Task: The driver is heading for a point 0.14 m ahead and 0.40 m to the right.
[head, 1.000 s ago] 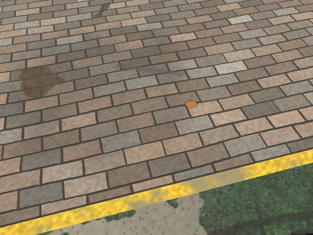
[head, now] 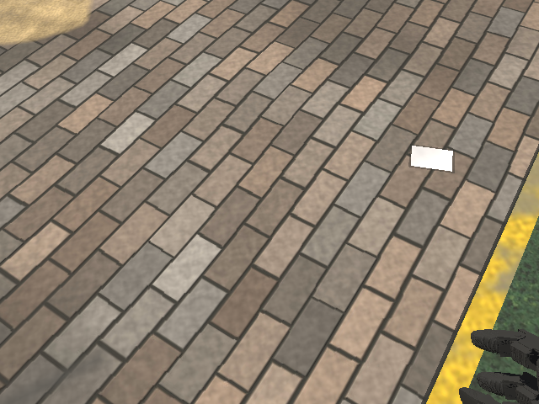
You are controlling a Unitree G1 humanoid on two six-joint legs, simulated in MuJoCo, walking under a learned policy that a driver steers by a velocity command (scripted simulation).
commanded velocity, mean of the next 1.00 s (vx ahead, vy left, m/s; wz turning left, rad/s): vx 0.03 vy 0.00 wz -0.67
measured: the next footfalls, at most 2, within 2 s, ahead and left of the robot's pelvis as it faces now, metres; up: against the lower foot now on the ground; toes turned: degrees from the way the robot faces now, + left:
left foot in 0.04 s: +0.19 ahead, +0.14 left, +0.00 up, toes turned -14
right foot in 0.42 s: +0.03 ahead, -0.10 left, +0.00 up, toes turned -28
